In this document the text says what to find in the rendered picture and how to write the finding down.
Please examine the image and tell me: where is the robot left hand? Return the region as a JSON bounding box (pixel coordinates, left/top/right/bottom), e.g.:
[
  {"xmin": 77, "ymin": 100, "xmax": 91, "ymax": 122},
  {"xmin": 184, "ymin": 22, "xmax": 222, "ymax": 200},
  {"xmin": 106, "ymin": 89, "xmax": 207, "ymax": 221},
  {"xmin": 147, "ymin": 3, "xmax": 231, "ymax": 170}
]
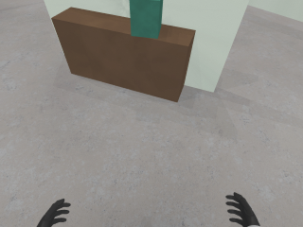
[{"xmin": 37, "ymin": 199, "xmax": 71, "ymax": 227}]

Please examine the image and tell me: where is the pedestal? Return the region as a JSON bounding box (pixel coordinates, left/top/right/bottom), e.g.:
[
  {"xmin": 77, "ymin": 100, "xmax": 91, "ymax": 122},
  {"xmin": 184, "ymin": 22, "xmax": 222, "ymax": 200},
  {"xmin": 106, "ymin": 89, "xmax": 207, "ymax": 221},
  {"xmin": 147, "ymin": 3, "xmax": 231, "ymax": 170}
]
[{"xmin": 51, "ymin": 7, "xmax": 196, "ymax": 102}]

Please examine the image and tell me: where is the carton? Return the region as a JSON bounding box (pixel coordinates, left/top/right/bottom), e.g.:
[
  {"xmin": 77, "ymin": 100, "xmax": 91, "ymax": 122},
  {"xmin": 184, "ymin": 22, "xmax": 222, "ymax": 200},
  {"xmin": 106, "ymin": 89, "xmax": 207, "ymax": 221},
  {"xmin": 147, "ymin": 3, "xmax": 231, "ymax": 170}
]
[{"xmin": 129, "ymin": 0, "xmax": 163, "ymax": 39}]

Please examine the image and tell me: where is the robot right hand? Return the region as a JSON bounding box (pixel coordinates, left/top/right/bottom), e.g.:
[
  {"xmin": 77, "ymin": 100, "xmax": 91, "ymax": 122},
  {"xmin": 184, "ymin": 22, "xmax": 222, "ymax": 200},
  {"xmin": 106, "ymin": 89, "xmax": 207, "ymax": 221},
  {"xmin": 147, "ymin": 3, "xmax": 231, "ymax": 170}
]
[{"xmin": 225, "ymin": 192, "xmax": 260, "ymax": 227}]

